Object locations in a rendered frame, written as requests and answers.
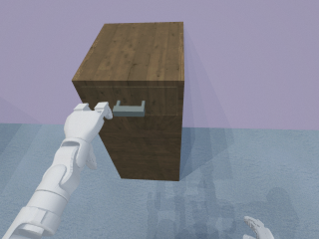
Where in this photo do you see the left robot hand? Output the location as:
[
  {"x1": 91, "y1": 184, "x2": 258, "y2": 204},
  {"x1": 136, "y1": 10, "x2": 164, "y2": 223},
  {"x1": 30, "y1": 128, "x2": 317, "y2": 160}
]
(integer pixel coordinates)
[{"x1": 64, "y1": 102, "x2": 113, "y2": 170}]

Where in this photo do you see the cabinet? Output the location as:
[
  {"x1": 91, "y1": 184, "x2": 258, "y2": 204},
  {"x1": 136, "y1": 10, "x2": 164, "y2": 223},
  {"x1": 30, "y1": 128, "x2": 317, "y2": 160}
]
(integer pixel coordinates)
[{"x1": 72, "y1": 21, "x2": 184, "y2": 181}]

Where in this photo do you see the handle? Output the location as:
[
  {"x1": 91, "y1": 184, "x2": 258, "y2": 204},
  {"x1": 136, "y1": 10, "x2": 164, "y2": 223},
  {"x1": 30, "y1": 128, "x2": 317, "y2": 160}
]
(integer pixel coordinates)
[{"x1": 113, "y1": 101, "x2": 146, "y2": 118}]

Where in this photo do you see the drawer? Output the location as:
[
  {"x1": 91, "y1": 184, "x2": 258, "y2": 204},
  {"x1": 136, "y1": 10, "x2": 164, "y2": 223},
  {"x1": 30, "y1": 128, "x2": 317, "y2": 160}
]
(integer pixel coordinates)
[{"x1": 81, "y1": 86, "x2": 177, "y2": 115}]

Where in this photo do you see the right robot hand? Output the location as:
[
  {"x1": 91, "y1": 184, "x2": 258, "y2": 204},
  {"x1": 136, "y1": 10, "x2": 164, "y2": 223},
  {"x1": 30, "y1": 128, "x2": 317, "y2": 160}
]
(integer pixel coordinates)
[{"x1": 242, "y1": 216, "x2": 274, "y2": 239}]

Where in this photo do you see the left robot forearm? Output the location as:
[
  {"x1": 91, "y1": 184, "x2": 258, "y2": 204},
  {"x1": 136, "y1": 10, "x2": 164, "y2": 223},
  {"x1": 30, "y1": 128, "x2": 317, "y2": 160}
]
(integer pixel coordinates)
[{"x1": 2, "y1": 137, "x2": 91, "y2": 239}]

